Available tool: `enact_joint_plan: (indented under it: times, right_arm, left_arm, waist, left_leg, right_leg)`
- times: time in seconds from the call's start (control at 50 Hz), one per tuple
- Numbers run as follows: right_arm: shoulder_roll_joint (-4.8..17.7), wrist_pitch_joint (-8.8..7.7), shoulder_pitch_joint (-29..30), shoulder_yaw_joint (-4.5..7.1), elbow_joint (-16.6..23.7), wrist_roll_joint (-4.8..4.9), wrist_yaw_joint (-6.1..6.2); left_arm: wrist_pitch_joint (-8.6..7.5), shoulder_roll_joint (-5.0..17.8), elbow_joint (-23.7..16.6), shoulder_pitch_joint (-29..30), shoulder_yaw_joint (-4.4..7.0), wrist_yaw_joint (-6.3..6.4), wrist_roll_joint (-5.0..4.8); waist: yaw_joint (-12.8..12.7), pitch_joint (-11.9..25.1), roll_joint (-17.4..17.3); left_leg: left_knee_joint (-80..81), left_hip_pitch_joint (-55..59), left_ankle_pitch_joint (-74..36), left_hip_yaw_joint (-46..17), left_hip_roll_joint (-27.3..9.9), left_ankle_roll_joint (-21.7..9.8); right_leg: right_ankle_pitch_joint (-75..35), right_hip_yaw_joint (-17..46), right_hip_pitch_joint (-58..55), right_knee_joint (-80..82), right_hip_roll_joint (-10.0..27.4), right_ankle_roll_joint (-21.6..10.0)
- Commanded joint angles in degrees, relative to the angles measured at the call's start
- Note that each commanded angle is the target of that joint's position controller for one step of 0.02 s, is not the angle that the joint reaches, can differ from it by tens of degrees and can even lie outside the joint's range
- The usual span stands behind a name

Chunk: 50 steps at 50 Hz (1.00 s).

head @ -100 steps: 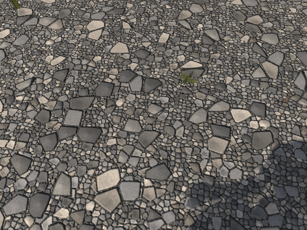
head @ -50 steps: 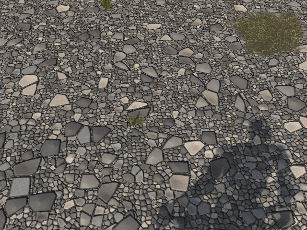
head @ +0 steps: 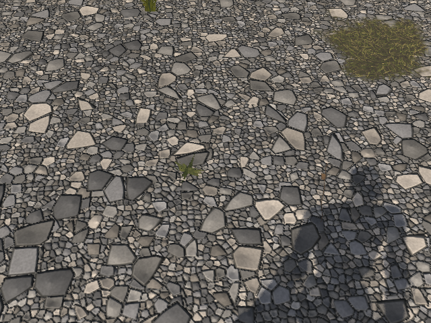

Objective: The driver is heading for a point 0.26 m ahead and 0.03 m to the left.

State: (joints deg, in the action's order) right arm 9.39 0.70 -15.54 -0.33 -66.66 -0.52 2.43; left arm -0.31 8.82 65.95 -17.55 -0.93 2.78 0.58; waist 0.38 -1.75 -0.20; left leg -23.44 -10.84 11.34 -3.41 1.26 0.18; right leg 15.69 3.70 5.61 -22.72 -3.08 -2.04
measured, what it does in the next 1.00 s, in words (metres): shifts its weight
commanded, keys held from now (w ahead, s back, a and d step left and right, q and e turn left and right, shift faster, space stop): no key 0.16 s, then w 0.12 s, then no key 0.72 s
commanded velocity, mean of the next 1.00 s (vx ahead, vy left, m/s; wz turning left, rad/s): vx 0.06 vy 0.00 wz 0.00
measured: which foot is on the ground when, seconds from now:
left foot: down 0.00-1.00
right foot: down 0.00-1.00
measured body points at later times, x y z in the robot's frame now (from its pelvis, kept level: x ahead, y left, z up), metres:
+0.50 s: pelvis +0.05 +0.03 -0.01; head +0.06 +0.04 +0.44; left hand +0.00 +0.24 -0.17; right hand +0.04 -0.19 -0.16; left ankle +0.03 +0.11 -0.74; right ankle -0.03 -0.10 -0.74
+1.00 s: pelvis +0.06 +0.02 +0.00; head +0.07 +0.02 +0.45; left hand +0.04 +0.24 -0.16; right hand +0.04 -0.20 -0.16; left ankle +0.03 +0.11 -0.74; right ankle -0.02 -0.10 -0.74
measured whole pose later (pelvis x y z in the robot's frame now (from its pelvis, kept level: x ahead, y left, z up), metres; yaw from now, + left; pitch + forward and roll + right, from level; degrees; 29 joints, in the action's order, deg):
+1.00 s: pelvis +0.06 +0.02 +0.00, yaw +0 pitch -1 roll +1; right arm 8.1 -0.3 -16.7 0.7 -65.0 -0.4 3.1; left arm -0.2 7.8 66.1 -17.5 -0.6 3.6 0.5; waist 0.2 -2.8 0.7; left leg -23.4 -6.6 15.4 1.5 3.1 -2.8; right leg 19.3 1.6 1.0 -21.7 0.0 -0.3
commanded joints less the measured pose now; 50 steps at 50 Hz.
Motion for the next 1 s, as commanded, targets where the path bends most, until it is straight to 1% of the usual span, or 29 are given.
enact_joint_plan:
  times: [0.02, 0.16, 0.18, 0.2, 0.22, 0.24, 0.26, 0.28, 0.3, 0.32, 0.34, 0.36, 0.38, 0.4, 0.42, 0.44, 0.46, 0.5, 0.52, 0.54, 0.56, 0.58, 0.62, 0.68, 0.74, 0.86, 1.0]
  right_arm:
    - [4.5, -0.18, -3.7, 0.66, 0.3, -0.01, 0.17]
    - [3.9, -0.22, -4.2, 0.74, 0.1, -0.01, 0.24]
    - [3.5, -0.19, -4.5, 0.61, 0.0, -0.08, 0.22]
    - [3.7, -0.09, -4.1, 0.74, 0.2, -0.22, 0.17]
    - [4.0, 0.01, -3.7, 0.99, 0.7, -0.37, 0.06]
    - [4.0, 0.08, -3.1, 1.18, 1.4, -0.62, -0.17]
    - [3.7, -0.01, -1.7, 1.22, 2.5, -1.02, -0.52]
    - [2.5, -0.36, -0.2, 1.01, 3.8, -1.44, -0.90]
    - [1.1, -1.02, 0.6, 0.61, 4.6, -1.82, -0.97]
    - [0.3, -1.71, 0.0, 0.43, 4.7, -1.54, -0.88]
    - [-0.4, -2.32, -2.4, 0.25, 4.4, -1.24, -0.79]
    - [-0.5, -2.80, -5.5, 0.20, 3.5, -0.80, -0.71]
    - [1.3, -3.26, -9.0, 0.69, 2.3, -0.67, -0.47]
    - [6.1, -3.52, -10.6, 1.83, 1.9, -0.41, -0.18]
    - [6.7, -3.27, -12.7, 1.74, 1.3, -0.37, -0.13]
    - [4.0, -3.12, -12.8, 0.95, 1.2, -0.61, 0.03]
    - [2.9, -2.99, -11.3, 0.47, 1.6, -0.77, 0.24]
    - [3.1, -2.75, -7.8, 0.19, 2.7, -0.84, 0.83]
    - [3.5, -2.63, -6.4, 0.30, 3.0, -0.61, 0.99]
    - [4.1, -2.54, -6.0, 0.57, 3.2, -0.33, 1.06]
    - [4.2, -2.55, -6.9, 0.82, 3.2, -0.06, 1.06]
    - [4.1, -2.58, -8.0, 0.95, 2.9, 0.17, 1.06]
    - [3.6, -2.57, -8.6, 1.15, 2.7, 0.41, 1.06]
    - [2.8, -2.27, -8.0, 1.30, 2.6, 0.25, 1.06]
    - [2.6, -1.96, -7.5, 1.42, 2.4, 0.17, 1.04]
    - [2.7, -1.46, -6.5, 1.58, 2.1, 0.09, 0.93]
    - [2.9, -1.01, -6.0, 1.58, 1.7, 0.09, 0.74]
  left_arm:
    - [-0.19, 4.5, -0.3, -4.5, 0.71, 0.17, 0.01]
    - [-0.25, 4.0, -0.3, -5.2, 0.82, 0.23, 0.02]
    - [-0.25, 3.6, -0.2, -5.7, 0.73, 0.21, 0.12]
    - [-0.15, 4.2, -0.2, -5.9, 1.01, 0.18, 0.23]
    - [0.08, 5.6, -0.4, -6.2, 1.62, 0.14, 0.27]
    - [0.37, 6.8, -0.6, -6.7, 2.20, 0.04, 0.26]
    - [0.57, 7.5, -0.7, -8.4, 2.68, -0.04, 0.23]
    - [0.60, 8.3, -0.5, -10.5, 3.15, -0.07, 0.20]
    - [0.37, 7.6, -0.5, -10.2, 3.14, 0.07, 0.22]
    - [0.00, 6.3, -1.0, -8.7, 2.79, 0.15, 0.35]
    - [-0.45, 5.6, -1.5, -6.6, 2.40, 0.17, 0.51]
    - [-0.90, 4.8, -1.9, -4.7, 2.01, 0.11, 0.72]
    - [-1.40, 4.2, -2.0, -4.4, 1.88, -0.08, 0.93]
    - [-1.61, 2.9, -2.6, -5.7, 1.69, -0.25, 0.51]
    - [-1.22, 1.2, -1.8, -8.2, 1.22, -0.08, 0.03]
    - [-0.83, 1.8, -1.2, -9.1, 1.32, 0.26, -0.42]
    - [-0.58, 1.8, -1.0, -8.9, 1.29, 0.47, -0.57]
    - [-0.45, 1.5, -0.7, -8.9, 1.12, 0.33, -0.45]
    - [-0.42, 1.2, -0.3, -9.6, 0.90, 0.21, -0.37]
    - [-0.40, 1.9, -0.1, -9.6, 0.96, 0.24, -0.34]
    - [-0.37, 3.3, -0.2, -9.0, 1.24, 0.42, -0.41]
    - [-0.27, 3.8, -0.2, -8.6, 1.36, 0.63, -0.56]
    - [-0.15, 3.2, -0.1, -8.3, 1.20, 0.87, -0.68]
    - [0.02, 3.0, 0.0, -7.5, 1.13, 1.03, -0.47]
    - [0.14, 3.0, 0.1, -6.6, 1.11, 1.11, -0.33]
    - [0.19, 3.2, 0.1, -5.5, 1.02, 1.06, -0.17]
    - [0.03, 3.0, 0.4, -5.5, 0.78, 0.90, -0.03]
  waist:
    - [0.0, -2.6, 0.3]
    - [0.0, -2.8, 0.3]
    - [-0.1, -1.7, 0.5]
    - [-0.3, -2.4, 1.0]
    - [-0.6, -3.3, 2.3]
    - [-1.1, -4.6, 4.3]
    - [-2.1, -6.7, 6.1]
    - [-3.1, -8.5, 8.2]
    - [-3.0, -11.1, 8.3]
    - [-2.0, -11.3, 6.9]
    - [-0.1, -10.5, 6.4]
    - [2.0, -9.0, 5.3]
    - [2.7, -7.3, 3.1]
    - [1.4, -5.8, -3.0]
    - [1.5, -2.6, -8.3]
    - [1.2, -1.8, -8.3]
    - [0.4, -2.0, -7.1]
    - [-1.3, -1.5, -5.1]
    - [-2.0, -1.6, -3.9]
    - [-1.9, -1.7, -2.8]
    - [-1.2, -1.3, -1.4]
    - [-0.7, -0.1, -0.7]
    - [-0.7, 1.1, 0.1]
    - [-0.7, 0.5, 1.0]
    - [-0.6, -0.2, 0.9]
    - [-0.4, -1.5, 0.7]
    - [-0.1, -2.7, 0.7]
  left_leg:
    - [2.6, 1.6, -7.4, -3.9, -5.0, -2.0]
    - [2.5, 1.6, -7.5, -3.8, -5.0, -2.0]
    - [2.8, 2.0, -3.5, -3.6, -4.5, -2.1]
    - [2.1, 1.1, 1.7, -3.0, -3.4, -2.3]
    - [-0.2, -0.7, 8.2, -1.7, -1.7, -2.8]
    - [-3.6, -4.0, 14.9, -0.1, 0.2, -3.4]
    - [-7.7, -9.0, 18.3, 1.2, 1.6, -3.6]
    - [-12.5, -13.3, 17.9, 3.4, 2.3, -3.6]
    - [-15.2, -14.4, 13.0, 4.7, 0.5, -3.4]
    - [-15.2, -13.2, 10.6, 4.3, -0.9, -3.5]
    - [-11.1, -9.1, 9.0, 4.0, -1.6, -3.7]
    - [-3.7, -2.6, 5.9, 3.4, -1.4, -4.0]
    - [0.5, 4.3, -1.3, -0.2, -2.6, -4.0]
    - [1.7, 7.9, -10.2, -7.0, -7.5, -5.3]
    - [3.1, 9.5, -18.8, -12.8, -13.1, -8.7]
    - [3.7, 9.9, -26.2, -14.8, -15.5, -10.4]
    - [3.3, 9.2, -31.0, -13.6, -15.4, -10.5]
    - [2.1, 7.7, -34.9, -8.8, -12.9, -8.7]
    - [1.1, 7.4, -35.1, -5.6, -10.6, -7.4]
    - [0.0, 7.9, -34.3, -3.5, -8.6, -6.2]
    - [-0.7, 8.1, -34.6, -2.6, -7.5, -5.4]
    - [-0.9, 8.3, -34.9, -2.3, -7.1, -5.1]
    - [-1.0, 8.7, -34.8, -2.0, -6.8, -4.9]
    - [-1.0, 8.4, -32.8, -1.4, -6.6, -4.9]
    - [-0.6, 7.7, -30.3, -1.1, -6.4, -4.7]
    - [0.6, 7.0, -24.8, -1.0, -6.1, -4.3]
    - [2.0, 6.5, -18.9, -1.1, -6.0, -4.1]
  right_leg:
    - [-9.6, 4.6, 5.0, 4.3, 6.5, -1.4]
    - [-9.7, 4.5, 4.9, 4.2, 6.5, -1.4]
    - [-4.7, 4.6, 4.7, 5.2, 6.1, -1.5]
    - [2.0, 5.0, 5.4, 6.0, 5.7, -2.0]
    - [10.8, 6.0, 6.2, 6.5, 5.5, -3.0]
    - [20.1, 8.5, 6.9, 7.4, 6.3, -4.6]
    - [27.7, 12.6, 6.8, 9.6, 8.5, -6.6]
    - [32.9, 17.8, 6.0, 12.5, 12.2, -8.9]
    - [28.6, 20.7, 7.4, 13.4, 15.6, -10.4]
    - [20.2, 20.0, 8.6, 12.6, 16.2, -10.6]
    - [9.2, 17.3, 9.8, 9.6, 15.4, -9.7]
    - [-1.8, 12.8, 11.1, 5.7, 13.0, -7.6]
    - [-8.6, 8.7, 13.1, 1.1, 10.1, -4.8]
    - [-6.0, 2.6, 15.3, -4.2, 4.5, -2.3]
    - [2.4, -0.1, 13.5, -7.3, 2.6, -0.5]
    - [5.8, -0.8, 11.8, -9.6, 2.9, 0.1]
    - [6.0, -0.7, 10.5, -9.5, 3.3, 0.2]
    - [0.5, -0.2, 6.3, -4.5, 4.4, 0.2]
    - [-4.3, 0.3, 4.2, -1.7, 5.0, 0.4]
    - [-9.7, 0.9, 3.2, -0.1, 5.5, 0.4]
    - [-15.7, 0.8, 1.4, -0.3, 6.2, 0.6]
    - [-19.6, 0.6, -0.5, -0.9, 6.7, 0.7]
    - [-22.3, 0.3, -1.8, -1.2, 7.4, 0.9]
    - [-23.1, 0.1, -1.8, -0.7, 7.9, 0.7]
    - [-23.6, 0.1, -2.0, -0.1, 8.3, 0.5]
    - [-22.0, 0.5, -1.4, 1.4, 8.6, 0.2]
    - [-17.9, 0.9, 0.0, 3.0, 8.6, 0.0]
